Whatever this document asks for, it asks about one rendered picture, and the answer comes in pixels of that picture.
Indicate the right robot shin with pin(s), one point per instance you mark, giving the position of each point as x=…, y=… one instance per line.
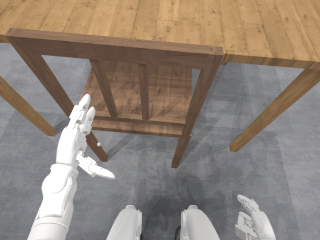
x=182, y=235

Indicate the chair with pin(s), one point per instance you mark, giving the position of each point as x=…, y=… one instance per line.
x=136, y=86

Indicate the robot left forearm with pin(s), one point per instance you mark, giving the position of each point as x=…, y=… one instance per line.
x=54, y=216

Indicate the left robot thigh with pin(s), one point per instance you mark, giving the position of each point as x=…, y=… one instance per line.
x=127, y=226

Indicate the left robot hand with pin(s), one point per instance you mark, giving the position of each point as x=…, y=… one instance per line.
x=73, y=137

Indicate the table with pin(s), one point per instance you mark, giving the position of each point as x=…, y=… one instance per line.
x=280, y=33

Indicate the right robot hand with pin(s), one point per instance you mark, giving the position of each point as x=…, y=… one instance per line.
x=257, y=226

